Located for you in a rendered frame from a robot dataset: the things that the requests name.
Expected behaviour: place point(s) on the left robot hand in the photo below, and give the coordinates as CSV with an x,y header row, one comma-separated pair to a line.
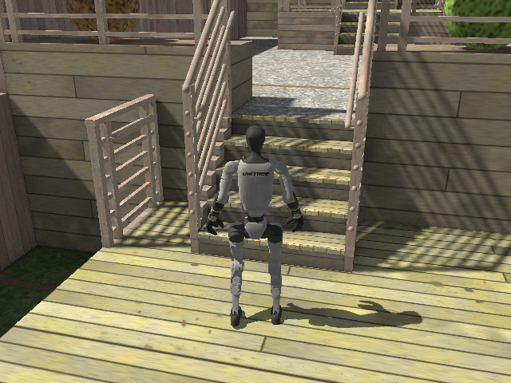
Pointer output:
x,y
209,225

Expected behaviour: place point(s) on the robot torso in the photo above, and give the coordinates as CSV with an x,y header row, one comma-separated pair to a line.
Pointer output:
x,y
255,183

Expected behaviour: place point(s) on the robot left forearm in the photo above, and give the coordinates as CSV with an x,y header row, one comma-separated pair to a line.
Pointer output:
x,y
216,209

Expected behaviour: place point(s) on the robot left upper arm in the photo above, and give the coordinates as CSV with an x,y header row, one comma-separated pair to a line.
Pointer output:
x,y
230,168

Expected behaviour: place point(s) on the right robot hand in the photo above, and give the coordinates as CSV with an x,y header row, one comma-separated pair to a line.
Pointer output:
x,y
292,220

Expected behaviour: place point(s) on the robot right forearm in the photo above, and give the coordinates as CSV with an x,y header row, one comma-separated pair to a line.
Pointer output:
x,y
294,208

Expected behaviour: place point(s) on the robot right foot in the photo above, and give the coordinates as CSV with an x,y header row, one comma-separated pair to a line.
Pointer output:
x,y
275,318

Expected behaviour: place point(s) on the robot right upper arm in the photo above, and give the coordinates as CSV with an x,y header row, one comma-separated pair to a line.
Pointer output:
x,y
285,180

